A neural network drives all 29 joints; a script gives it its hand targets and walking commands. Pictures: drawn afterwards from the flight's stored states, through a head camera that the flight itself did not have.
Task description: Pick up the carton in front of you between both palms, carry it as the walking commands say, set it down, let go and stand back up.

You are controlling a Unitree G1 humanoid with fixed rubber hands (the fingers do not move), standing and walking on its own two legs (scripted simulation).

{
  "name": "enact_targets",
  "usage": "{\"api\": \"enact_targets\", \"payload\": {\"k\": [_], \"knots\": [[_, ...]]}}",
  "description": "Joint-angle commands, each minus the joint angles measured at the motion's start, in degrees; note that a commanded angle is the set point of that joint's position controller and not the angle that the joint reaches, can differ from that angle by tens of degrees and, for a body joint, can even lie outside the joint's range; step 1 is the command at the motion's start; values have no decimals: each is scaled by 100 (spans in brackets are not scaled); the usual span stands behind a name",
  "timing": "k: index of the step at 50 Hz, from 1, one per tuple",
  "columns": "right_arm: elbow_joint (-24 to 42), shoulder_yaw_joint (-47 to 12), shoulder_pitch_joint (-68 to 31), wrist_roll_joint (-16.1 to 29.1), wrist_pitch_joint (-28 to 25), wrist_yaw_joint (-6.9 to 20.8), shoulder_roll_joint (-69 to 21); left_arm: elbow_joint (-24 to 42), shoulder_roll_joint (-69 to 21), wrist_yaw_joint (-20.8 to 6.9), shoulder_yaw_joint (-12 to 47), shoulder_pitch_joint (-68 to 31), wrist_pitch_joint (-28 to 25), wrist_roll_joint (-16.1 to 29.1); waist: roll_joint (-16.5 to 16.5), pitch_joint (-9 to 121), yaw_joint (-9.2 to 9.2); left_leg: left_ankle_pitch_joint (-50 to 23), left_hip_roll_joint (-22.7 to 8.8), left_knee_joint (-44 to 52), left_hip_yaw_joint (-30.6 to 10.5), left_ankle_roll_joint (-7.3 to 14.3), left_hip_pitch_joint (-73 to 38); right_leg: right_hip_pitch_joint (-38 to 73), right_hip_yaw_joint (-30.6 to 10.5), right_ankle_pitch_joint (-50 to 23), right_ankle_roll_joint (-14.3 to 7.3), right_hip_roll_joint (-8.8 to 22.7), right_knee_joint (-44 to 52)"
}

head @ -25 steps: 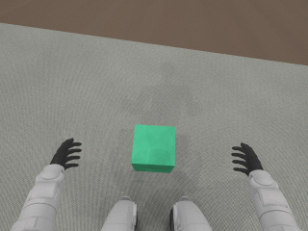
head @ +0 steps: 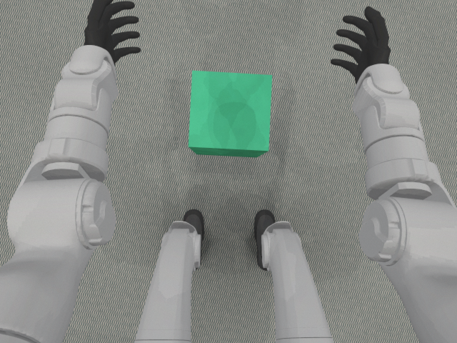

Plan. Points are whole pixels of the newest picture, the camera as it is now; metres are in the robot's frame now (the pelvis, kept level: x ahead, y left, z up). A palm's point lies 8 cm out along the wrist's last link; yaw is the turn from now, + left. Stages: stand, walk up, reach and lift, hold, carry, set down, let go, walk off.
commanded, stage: reach and lift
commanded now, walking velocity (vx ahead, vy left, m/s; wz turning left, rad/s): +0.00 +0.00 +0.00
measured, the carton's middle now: (229, 120) +0.52 +0.00 -0.52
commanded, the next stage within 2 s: none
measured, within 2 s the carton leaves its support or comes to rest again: leaves its support in 1.78 s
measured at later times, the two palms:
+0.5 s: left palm (146, 97) +0.53 +0.19 -0.30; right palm (318, 106) +0.51 -0.20 -0.30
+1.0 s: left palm (165, 113) +0.53 +0.18 -0.46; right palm (295, 119) +0.51 -0.19 -0.46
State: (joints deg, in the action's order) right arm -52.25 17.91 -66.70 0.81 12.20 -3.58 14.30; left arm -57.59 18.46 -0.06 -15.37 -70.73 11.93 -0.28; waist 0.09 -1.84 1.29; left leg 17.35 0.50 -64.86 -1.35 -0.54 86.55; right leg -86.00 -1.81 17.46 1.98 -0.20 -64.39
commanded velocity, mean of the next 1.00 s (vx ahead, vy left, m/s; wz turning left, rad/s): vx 0.00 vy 0.00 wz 0.00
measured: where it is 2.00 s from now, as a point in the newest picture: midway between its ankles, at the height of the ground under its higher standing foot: (229, 250)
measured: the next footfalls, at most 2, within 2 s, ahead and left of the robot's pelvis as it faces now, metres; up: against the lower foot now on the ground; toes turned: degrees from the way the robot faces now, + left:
none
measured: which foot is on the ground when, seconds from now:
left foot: down 0.00-1.00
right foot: down 0.00-1.00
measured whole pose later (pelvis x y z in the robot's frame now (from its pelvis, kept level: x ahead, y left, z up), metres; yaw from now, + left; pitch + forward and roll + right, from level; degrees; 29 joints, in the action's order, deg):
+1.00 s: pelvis -0.02 +0.00 -0.27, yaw -1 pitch +38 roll -1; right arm -64.2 7.6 -83.1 11.8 2.6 -7.2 19.2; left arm -67.0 24.0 5.0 -3.7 -85.3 2.7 12.2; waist -0.5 -22.0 0.9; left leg 32.4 2.0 -124.5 -2.6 -2.2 130.0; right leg -129.4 -2.3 32.5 3.6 -2.7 -123.9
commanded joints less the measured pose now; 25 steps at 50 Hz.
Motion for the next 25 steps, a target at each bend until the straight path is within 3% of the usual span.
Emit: {"api": "enact_targets", "payload": {"k": [1,9,14,21,25], "knots": [[533,297,-1381,-226,-193,-10,645,475,700,20,-286,-1530,-185,-222,145,6011,35,-518,340,607,317,-201,-3235,2542,545,-446,125,-390,576],[556,644,-848,-593,-743,121,149,641,110,15,-645,-944,-659,-623,224,5946,1,-2087,352,-228,172,-191,-2405,1341,440,-1751,100,-428,-184],[429,623,-380,-585,-955,71,53,627,-55,98,-581,-447,-848,-544,225,5852,5,-2479,333,-1186,127,-214,-1384,251,407,-2014,151,-420,-1129],[798,-94,-664,143,-1038,-166,471,1009,463,309,93,-694,-965,209,176,6925,-24,-2388,322,-2607,217,-257,-660,88,434,-2167,222,-382,-2590],[962,-497,-1044,589,-938,-282,672,1170,754,399,445,-1063,-903,628,157,7381,-47,-1907,303,-3236,330,-271,-442,153,523,-1863,224,-366,-3249]]}}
